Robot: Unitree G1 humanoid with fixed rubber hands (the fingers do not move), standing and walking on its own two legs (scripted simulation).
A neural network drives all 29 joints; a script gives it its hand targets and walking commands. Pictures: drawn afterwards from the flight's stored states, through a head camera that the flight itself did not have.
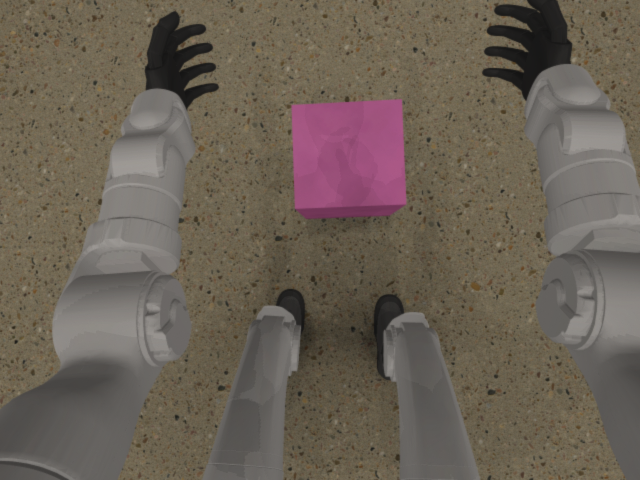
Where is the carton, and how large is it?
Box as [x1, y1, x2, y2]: [292, 99, 405, 218]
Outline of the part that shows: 401,99 292,105 295,208 306,218 389,215 405,204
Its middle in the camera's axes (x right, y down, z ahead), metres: +0.06 -0.15 +0.85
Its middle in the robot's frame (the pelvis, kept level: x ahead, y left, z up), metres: +0.53 +0.00 -0.52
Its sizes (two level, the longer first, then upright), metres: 0.210 0.200 0.250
